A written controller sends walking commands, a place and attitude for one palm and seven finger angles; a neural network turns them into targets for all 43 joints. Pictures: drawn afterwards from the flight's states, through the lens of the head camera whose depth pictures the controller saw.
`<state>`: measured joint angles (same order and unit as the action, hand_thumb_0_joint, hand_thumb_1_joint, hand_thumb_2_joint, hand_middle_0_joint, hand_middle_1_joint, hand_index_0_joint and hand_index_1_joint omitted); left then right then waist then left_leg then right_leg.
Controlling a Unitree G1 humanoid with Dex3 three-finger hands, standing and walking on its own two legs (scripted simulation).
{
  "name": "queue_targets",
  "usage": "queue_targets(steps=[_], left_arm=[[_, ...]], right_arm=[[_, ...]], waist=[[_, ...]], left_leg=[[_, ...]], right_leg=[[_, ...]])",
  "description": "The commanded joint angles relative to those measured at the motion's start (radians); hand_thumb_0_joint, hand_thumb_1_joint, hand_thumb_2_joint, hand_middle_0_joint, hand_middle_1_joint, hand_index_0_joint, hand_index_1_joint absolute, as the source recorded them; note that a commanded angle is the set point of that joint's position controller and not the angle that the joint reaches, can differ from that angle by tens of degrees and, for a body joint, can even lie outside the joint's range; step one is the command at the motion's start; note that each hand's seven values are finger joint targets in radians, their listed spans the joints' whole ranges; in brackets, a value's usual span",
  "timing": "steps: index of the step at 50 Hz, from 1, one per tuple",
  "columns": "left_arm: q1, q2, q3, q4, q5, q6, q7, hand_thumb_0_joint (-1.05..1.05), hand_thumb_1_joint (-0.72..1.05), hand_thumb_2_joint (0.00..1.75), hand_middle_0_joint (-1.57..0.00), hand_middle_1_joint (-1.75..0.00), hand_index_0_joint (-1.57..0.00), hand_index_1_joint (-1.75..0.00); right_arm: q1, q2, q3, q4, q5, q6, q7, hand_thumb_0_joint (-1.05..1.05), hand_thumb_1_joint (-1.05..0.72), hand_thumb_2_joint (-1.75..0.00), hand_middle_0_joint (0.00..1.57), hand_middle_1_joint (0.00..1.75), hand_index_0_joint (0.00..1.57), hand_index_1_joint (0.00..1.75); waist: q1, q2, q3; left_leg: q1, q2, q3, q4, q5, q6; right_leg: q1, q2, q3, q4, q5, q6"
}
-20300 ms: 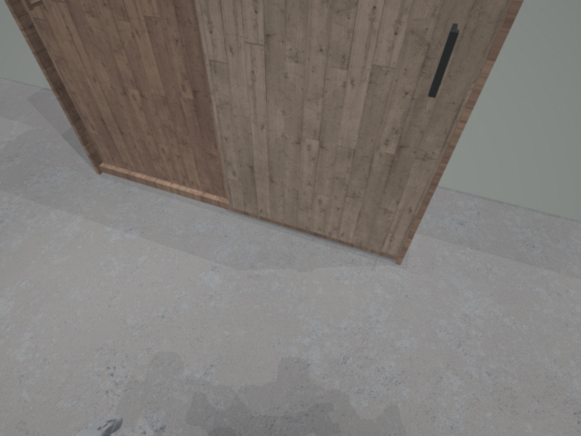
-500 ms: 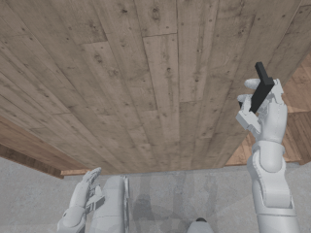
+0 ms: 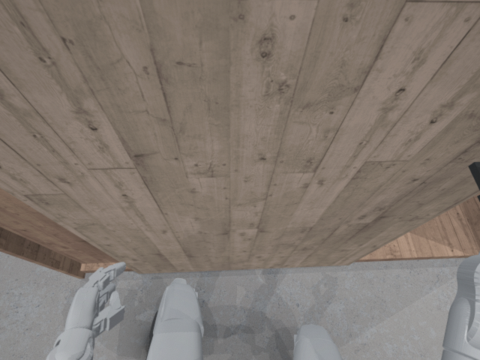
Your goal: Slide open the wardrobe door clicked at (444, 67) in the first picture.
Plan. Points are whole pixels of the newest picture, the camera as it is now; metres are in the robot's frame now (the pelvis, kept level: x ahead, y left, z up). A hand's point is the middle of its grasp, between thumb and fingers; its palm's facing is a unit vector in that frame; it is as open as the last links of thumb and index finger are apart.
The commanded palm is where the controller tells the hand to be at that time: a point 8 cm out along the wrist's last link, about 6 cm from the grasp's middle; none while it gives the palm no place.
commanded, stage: stop walking and hold the door there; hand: right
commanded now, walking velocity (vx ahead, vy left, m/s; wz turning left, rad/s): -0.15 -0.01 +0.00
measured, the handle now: out of the picture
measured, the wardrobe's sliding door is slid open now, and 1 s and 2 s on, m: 0.53 0.53 0.53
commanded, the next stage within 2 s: none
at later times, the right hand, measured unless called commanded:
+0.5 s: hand out of the picture +0.29 -0.29 +0.16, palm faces +0.34 +0.92 -0.21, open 6.0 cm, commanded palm +0.25 -0.30 +0.09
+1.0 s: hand out of the picture +0.30 -0.29 +0.15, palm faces +0.24 +0.94 -0.25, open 5.4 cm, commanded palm +0.26 -0.30 +0.09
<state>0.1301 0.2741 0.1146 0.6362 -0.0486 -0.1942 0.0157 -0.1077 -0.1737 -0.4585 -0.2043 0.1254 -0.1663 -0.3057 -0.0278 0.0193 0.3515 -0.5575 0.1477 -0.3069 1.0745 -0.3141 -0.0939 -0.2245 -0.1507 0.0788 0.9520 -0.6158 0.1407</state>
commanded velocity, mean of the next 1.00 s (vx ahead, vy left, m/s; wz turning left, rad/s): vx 0.10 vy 0.08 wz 0.00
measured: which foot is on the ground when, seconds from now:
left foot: down 0.00-0.38, up 0.40-0.58, down 0.60-1.00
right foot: down 0.00-0.60, up 0.62-0.86, down 0.88-1.00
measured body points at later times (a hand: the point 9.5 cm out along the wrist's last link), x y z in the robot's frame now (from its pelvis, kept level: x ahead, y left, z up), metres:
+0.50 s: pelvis -0.06 -0.06 +0.06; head -0.13 -0.06 +0.50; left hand -0.01 +0.20 -0.05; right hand +0.27 -0.34 +0.18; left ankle -0.08 +0.07 -0.56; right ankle -0.02 -0.23 -0.66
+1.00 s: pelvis -0.10 -0.10 +0.08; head -0.11 -0.08 +0.53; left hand -0.05 +0.18 -0.04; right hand +0.28 -0.34 +0.16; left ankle -0.10 +0.02 -0.65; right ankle -0.06 -0.22 -0.66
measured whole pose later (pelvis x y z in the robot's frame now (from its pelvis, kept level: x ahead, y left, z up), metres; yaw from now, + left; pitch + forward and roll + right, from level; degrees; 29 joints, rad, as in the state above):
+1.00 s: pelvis -0.10 -0.10 +0.08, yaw +11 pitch -3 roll -1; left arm 0.25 0.26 0.02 0.74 -0.05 0.01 0.10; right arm -0.36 -0.36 -0.21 0.76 0.08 -0.18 -0.17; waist -0.01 -0.03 0.04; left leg -0.31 0.05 0.06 0.67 -0.39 0.03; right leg -0.18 -0.02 -0.07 0.43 -0.20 0.00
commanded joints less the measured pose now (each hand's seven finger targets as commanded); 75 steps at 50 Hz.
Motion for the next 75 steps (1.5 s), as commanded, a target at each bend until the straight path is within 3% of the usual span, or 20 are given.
queue_targets(steps=[1, 2, 3, 6, 10, 13, 14, 16, 18, 20, 23, 28, 30, 33, 36, 42, 47, 59, 67, 75], left_arm=[[-0.003, 0.018, 0.028, -0.134, -0.003, -0.046, -0.007, 0.00, 0.90, 0.90, -0.20, -0.30, -0.20, -0.30], [0.067, 0.139, 0.074, -0.059, 0.019, 0.010, 0.008, 0.00, 0.90, 0.90, -0.20, -0.30, -0.20, -0.30], [0.068, 0.086, 0.074, -0.096, 0.000, 0.048, 0.007, 0.00, 0.90, 0.90, -0.20, -0.30, -0.20, -0.30], [0.054, 0.052, 0.006, -0.091, 0.002, 0.050, 0.010, 0.00, 0.90, 0.90, -0.20, -0.30, -0.20, -0.30], [0.019, 0.070, 0.005, -0.114, 0.000, 0.057, 0.029, 0.00, 0.90, 0.90, -0.20, -0.30, -0.20, -0.30], [0.099, 0.061, -0.004, -0.097, 0.002, 0.110, 0.023, 0.00, 0.90, 0.90, -0.20, -0.30, -0.20, -0.30], [0.072, 0.064, -0.023, -0.099, 0.014, 0.109, 0.021, 0.00, 0.90, 0.90, -0.20, -0.30, -0.20, -0.30], [0.044, 0.092, -0.042, -0.077, 0.014, 0.129, 0.035, 0.00, 0.90, 0.90, -0.20, -0.30, -0.20, -0.30], [0.045, 0.126, -0.037, -0.074, 0.001, 0.151, 0.048, 0.00, 0.90, 0.90, -0.20, -0.30, -0.20, -0.30], [-0.004, 0.117, -0.037, -0.099, 0.024, 0.164, 0.051, 0.00, 0.90, 0.90, -0.20, -0.30, -0.20, -0.30], [0.000, 0.090, -0.048, -0.098, 0.019, 0.181, 0.038, 0.00, 0.90, 0.90, -0.20, -0.30, -0.20, -0.30], [0.108, 0.121, -0.071, -0.066, 0.025, 0.197, 0.062, 0.00, 0.90, 0.90, -0.20, -0.30, -0.20, -0.30], [0.066, 0.114, -0.069, -0.056, 0.023, 0.169, 0.058, 0.00, 0.90, 0.90, -0.20, -0.30, -0.20, -0.30], [0.084, 0.157, -0.044, 0.003, 0.009, 0.139, 0.073, 0.00, 0.90, 0.90, -0.20, -0.30, -0.20, -0.30], [0.091, 0.137, -0.066, 0.040, 0.008, 0.120, 0.093, 0.00, 0.90, 0.90, -0.20, -0.30, -0.20, -0.30], [0.088, 0.108, -0.062, 0.010, 0.011, 0.122, 0.109, 0.00, 0.90, 0.90, -0.20, -0.30, -0.20, -0.30], [0.051, 0.102, -0.066, -0.016, 0.009, 0.169, 0.088, 0.00, 0.90, 0.90, -0.20, -0.30, -0.20, -0.30], [0.078, 0.105, -0.069, -0.007, -0.004, 0.176, 0.079, 0.00, 0.90, 0.90, -0.20, -0.30, -0.20, -0.30], [0.082, 0.132, -0.046, 0.003, -0.012, 0.184, 0.074, 0.00, 0.90, 0.90, -0.20, -0.30, -0.20, -0.30], [0.075, 0.112, -0.048, 0.026, 0.007, 0.199, 0.118, 0.00, 0.90, 0.90, -0.20, -0.30, -0.20, -0.30]], right_arm=[[-0.206, -0.070, 0.412, -0.382, -0.066, -0.173, 0.154, 0.00, -0.90, -0.90, 0.45, 1.40, 0.45, 1.40], [-0.061, -0.669, -0.273, 0.031, -0.082, -0.161, 0.117, 0.00, -0.90, -0.90, 0.45, 1.40, 0.45, 1.40], [-0.034, -0.431, -0.094, 0.060, -0.067, -0.148, 0.147, 0.00, -0.90, -0.90, 0.45, 1.40, 0.45, 1.40], [-0.088, -0.366, 0.021, -0.071, -0.089, -0.152, 0.175, 0.00, -0.90, -0.90, 0.45, 1.40, 0.45, 1.40], [0.118, -0.247, 0.112, 0.129, -0.084, -0.094, 0.184, 0.00, -0.90, -0.90, 0.45, 1.40, 0.45, 1.40], [0.097, -0.265, 0.143, 0.253, -0.098, -0.064, 0.192, 0.00, -0.90, -0.90, 0.45, 1.40, 0.45, 1.40], [0.082, -0.337, 0.070, 0.304, -0.092, -0.061, 0.189, 0.00, -0.90, -0.90, 0.45, 1.40, 0.45, 1.40], [0.060, -0.328, 0.072, 0.409, -0.105, -0.046, 0.182, 0.00, -0.90, -0.90, 0.45, 1.40, 0.45, 1.40], [0.002, -0.268, 0.138, 0.418, -0.088, -0.018, 0.192, 0.00, -0.90, -0.90, 0.45, 1.40, 0.45, 1.40], [-0.022, -0.256, 0.185, 0.422, -0.085, -0.021, 0.192, 0.00, -0.90, -0.90, 0.45, 1.40, 0.45, 1.40], [-0.008, -0.164, 0.281, 0.590, -0.085, -0.051, 0.193, 0.00, -0.90, -0.90, 0.45, 1.40, 0.45, 1.40], [-0.155, -0.290, 0.223, 0.773, -0.099, -0.034, 0.210, 0.00, -0.90, -0.90, 0.45, 1.40, 0.45, 1.40], [-0.196, -0.404, 0.141, 0.824, -0.112, -0.046, 0.202, 0.00, -0.90, -0.90, 0.45, 1.40, 0.45, 1.40], [-0.310, -0.334, 0.180, 0.874, -0.065, -0.029, 0.195, 0.00, -0.90, -0.90, 0.45, 1.40, 0.45, 1.40], [-0.307, -0.315, 0.181, 1.005, -0.070, -0.028, 0.199, 0.00, -0.90, -0.90, 0.45, 1.40, 0.45, 1.40], [-0.432, -0.209, 0.313, 0.896, -0.087, -0.011, 0.187, 0.00, -0.90, -0.90, 0.45, 1.40, 0.45, 1.40], [-0.414, -0.216, 0.324, 0.877, -0.087, -0.013, 0.184, 0.00, -0.90, -0.90, 0.45, 1.40, 0.45, 1.40], [-0.515, -0.203, 0.359, 1.057, -0.075, -0.002, 0.198, 0.00, -0.90, -0.90, 0.45, 1.40, 0.45, 1.40], [-0.498, -0.253, 0.336, 1.098, -0.089, -0.024, 0.206, 0.00, -0.90, -0.90, 0.45, 1.40, 0.45, 1.40], [-0.567, -0.197, 0.375, 1.032, -0.090, 0.014, 0.203, 0.00, -0.90, -0.90, 0.45, 1.40, 0.45, 1.40]], waist=[[0.053, -0.034, -0.606], [0.024, 0.152, -0.535], [0.023, 0.251, -0.572], [0.065, 0.036, -0.565], [0.046, -0.359, -0.371], [0.048, 0.030, -0.482], [0.039, 0.248, -0.501], [0.055, 0.259, -0.378], [0.090, -0.016, -0.301], [0.104, -0.640, -0.140], [0.026, -0.135, -0.135], [0.041, -0.092, -0.354], [0.042, 0.111, -0.377], [0.050, 0.292, -0.428], [0.058, 0.190, -0.399], [0.054, 0.069, -0.414], [0.055, -0.246, -0.397], [0.057, 0.115, -0.393], [0.029, 0.227, -0.419], [0.050, 0.232, -0.506]], left_leg=[[0.377, -0.108, 0.270, -0.331, 0.705, 0.132], [0.310, -0.083, 0.191, -0.320, 0.822, 0.159], [0.433, -0.052, 0.183, -0.388, 0.897, 0.197], [0.504, 0.002, 0.145, -0.413, 0.888, 0.162], [0.227, -0.161, 0.417, -0.219, 0.069, 0.087], [0.518, -0.043, 0.204, -0.566, 0.644, 0.204], [0.479, 0.088, 0.059, -0.632, 0.709, 0.287], [0.198, 0.022, 0.173, -0.692, 0.132, 0.207], [0.006, -0.136, 0.287, -0.432, -0.352, 0.111], [0.110, -0.264, 0.356, 0.436, -0.149, 0.053], [0.011, -0.126, 0.290, 0.336, -0.209, 0.120], [0.490, -0.102, 0.380, -0.681, 0.026, 0.136], [0.503, 0.173, -0.047, -0.876, -0.053, 0.278], [0.422, 0.178, -0.052, -0.884, 0.028, 0.300], [0.285, 0.119, 0.213, -0.845, 0.048, 0.246], [0.243, 0.021, 0.252, -0.728, -0.152, 0.197], [0.173, -0.093, 0.354, -0.294, -0.142, 0.121], [0.247, 0.011, 0.148, -0.812, -0.086, 0.159], [0.339, 0.260, 0.080, -0.750, 0.527, 0.252], [0.377, 0.228, 0.271, -0.575, 0.606, 0.182]], right_leg=[[0.300, 0.036, -0.125, -0.077, 1.075, -0.158], [0.224, 0.039, -0.146, -0.060, 0.993, -0.134], [0.150, 0.069, -0.092, -0.023, 0.826, -0.123], [0.050, 0.113, -0.112, -0.330, 0.363, -0.130], [0.176, -0.089, -0.149, -0.439, 1.067, -0.191], [-0.019, 0.051, -0.163, 0.098, 0.627, -0.341], [-0.097, 0.124, -0.088, 0.201, 0.160, -0.159], [-0.057, 0.116, -0.021, -0.169, 0.053, -0.147], [-0.079, 0.093, 0.047, -0.538, -0.050, -0.159], [-0.531, -0.162, 0.445, -0.997, -0.317, -0.374], [-0.353, -0.182, 0.218, -0.720, 0.086, -0.389], [-0.188, 0.020, -0.002, -0.437, 0.120, -0.208], [-0.339, 0.117, -0.044, 0.005, 0.118, -0.159], [-0.369, 0.130, 0.030, 0.332, 0.253, -0.119], [-0.217, 0.085, -0.040, 0.088, 0.220, -0.136], [0.128, 0.079, -0.150, -0.620, 0.403, -0.148], [0.101, -0.182, 0.182, -0.773, 0.499, -0.303], [0.039, 0.024, -0.048, -0.540, 0.325, -0.165], [-0.082, 0.084, -0.017, -0.264, 0.241, -0.119], [0.021, 0.093, -0.127, -0.492, 0.380, -0.087]])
